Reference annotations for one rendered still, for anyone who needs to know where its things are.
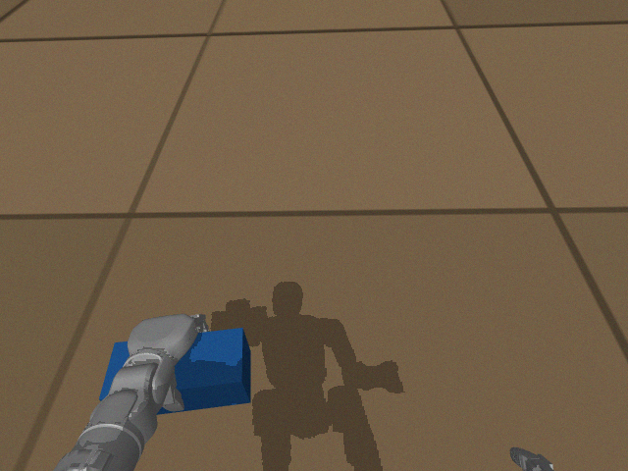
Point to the left robot arm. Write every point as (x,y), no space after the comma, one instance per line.
(125,420)

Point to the left robot hand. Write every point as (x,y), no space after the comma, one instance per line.
(173,335)

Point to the right robot hand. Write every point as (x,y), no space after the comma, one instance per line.
(529,461)

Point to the carton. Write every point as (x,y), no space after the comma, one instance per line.
(214,372)

